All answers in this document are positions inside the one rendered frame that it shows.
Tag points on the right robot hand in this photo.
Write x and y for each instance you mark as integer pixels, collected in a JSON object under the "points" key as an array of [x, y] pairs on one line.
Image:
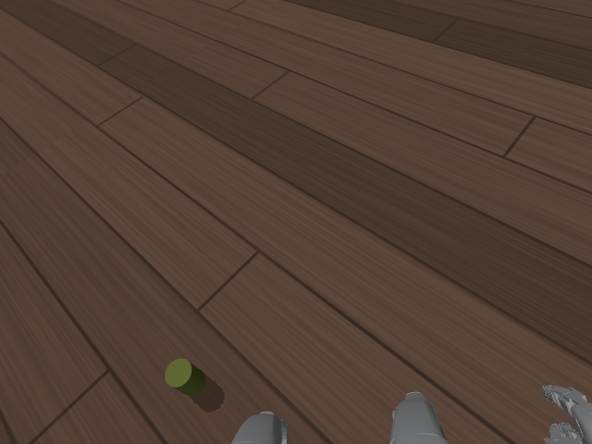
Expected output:
{"points": [[575, 404]]}

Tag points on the can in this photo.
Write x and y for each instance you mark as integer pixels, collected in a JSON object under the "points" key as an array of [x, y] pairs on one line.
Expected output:
{"points": [[185, 377]]}

